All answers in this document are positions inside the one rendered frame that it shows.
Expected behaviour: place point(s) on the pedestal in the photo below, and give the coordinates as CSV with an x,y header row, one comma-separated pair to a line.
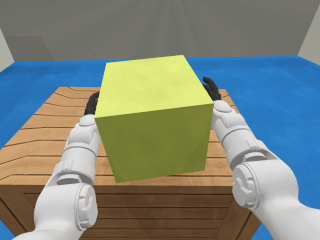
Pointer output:
x,y
190,206

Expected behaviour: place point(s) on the robot right hand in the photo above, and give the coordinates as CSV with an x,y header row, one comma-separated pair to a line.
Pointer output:
x,y
212,89

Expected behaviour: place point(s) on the right robot upper arm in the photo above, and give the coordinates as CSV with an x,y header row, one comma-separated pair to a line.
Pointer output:
x,y
269,189

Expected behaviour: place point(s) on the robot left hand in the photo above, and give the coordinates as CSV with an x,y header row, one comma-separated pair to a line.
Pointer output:
x,y
91,104

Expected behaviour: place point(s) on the carton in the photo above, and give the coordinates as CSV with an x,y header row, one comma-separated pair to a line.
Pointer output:
x,y
154,118

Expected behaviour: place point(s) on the right robot forearm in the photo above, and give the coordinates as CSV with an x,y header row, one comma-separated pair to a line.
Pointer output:
x,y
236,137

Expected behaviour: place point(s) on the left robot upper arm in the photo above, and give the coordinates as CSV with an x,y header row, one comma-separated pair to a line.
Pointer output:
x,y
63,212

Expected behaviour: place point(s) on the left robot forearm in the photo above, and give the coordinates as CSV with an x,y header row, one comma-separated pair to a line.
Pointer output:
x,y
79,156

